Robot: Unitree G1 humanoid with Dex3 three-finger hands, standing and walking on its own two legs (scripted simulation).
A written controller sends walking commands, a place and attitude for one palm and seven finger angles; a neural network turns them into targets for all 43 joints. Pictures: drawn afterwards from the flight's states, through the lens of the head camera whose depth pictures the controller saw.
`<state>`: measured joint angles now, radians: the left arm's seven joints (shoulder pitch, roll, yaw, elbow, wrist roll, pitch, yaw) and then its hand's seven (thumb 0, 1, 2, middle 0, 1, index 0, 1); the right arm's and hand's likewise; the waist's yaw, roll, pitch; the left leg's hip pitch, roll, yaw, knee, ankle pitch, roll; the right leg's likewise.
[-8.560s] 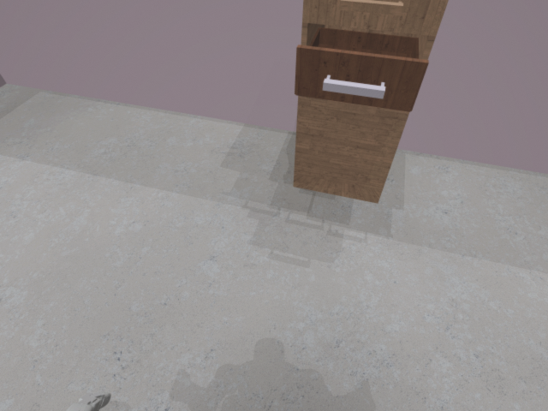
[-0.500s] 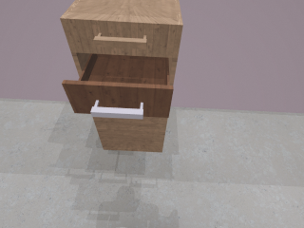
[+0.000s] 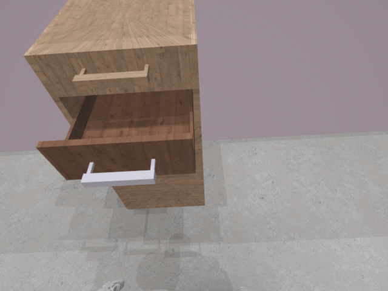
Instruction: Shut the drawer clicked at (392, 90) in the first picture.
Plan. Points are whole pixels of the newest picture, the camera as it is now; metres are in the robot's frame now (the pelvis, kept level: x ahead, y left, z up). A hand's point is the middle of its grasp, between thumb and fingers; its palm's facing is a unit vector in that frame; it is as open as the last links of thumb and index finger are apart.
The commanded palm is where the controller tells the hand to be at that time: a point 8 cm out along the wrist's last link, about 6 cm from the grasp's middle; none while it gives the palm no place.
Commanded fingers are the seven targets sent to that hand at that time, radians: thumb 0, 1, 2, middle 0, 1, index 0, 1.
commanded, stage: come to a stop and stand still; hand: left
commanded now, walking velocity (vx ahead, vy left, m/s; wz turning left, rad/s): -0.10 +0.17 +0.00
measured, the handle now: (120, 171) +0.40 +0.21 -0.04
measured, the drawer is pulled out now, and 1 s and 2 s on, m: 0.19 0.19 0.19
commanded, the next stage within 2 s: look again from close up in 1.06 s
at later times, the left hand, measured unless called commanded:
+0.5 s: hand out of the picture -0.08 +0.23 -0.16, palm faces +0.05 -0.98 -0.19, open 7.4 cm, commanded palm none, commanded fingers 0.00 0.90 0.90 -0.20 -0.30 -0.20 -0.30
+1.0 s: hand out of the picture -0.10 +0.13 -0.17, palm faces +0.05 -0.99 -0.12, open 7.4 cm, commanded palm none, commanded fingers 0.00 0.90 0.90 -0.20 -0.30 -0.20 -0.30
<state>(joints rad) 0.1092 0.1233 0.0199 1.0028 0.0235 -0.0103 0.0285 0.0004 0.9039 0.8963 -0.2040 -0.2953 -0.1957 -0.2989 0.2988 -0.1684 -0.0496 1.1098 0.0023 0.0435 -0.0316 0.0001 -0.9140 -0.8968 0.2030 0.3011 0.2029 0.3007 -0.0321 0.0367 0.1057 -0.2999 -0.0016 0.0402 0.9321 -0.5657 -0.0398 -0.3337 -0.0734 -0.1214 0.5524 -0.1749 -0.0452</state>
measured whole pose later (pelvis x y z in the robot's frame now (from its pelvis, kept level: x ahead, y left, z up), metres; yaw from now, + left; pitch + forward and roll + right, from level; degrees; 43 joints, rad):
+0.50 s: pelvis -0.06 +0.05 +0.02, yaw -1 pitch +0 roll +0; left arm 0.35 0.19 0.06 1.10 0.03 0.04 0.00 0.00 0.91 0.90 -0.20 -0.30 -0.19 -0.30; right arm 0.34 -0.10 -0.02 1.08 -0.02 -0.01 -0.03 0.00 -0.91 -0.90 0.21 0.30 0.21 0.30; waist 0.00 -0.04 -0.03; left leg -0.16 0.00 0.04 0.34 -0.17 0.02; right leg -0.38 -0.01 -0.02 0.93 -0.34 0.03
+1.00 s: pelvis -0.07 -0.01 +0.01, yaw -1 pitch -2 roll +0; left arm 0.32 0.07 0.00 1.17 0.00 -0.01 0.03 0.01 0.91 0.90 -0.20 -0.30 -0.20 -0.30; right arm 0.30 -0.11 -0.01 1.18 -0.01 0.01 -0.05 0.00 -0.91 -0.90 0.20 0.30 0.20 0.30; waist 0.00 0.01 0.03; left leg -0.17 0.07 0.02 0.41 -0.20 -0.06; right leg -0.10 0.05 -0.08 0.40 -0.28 -0.07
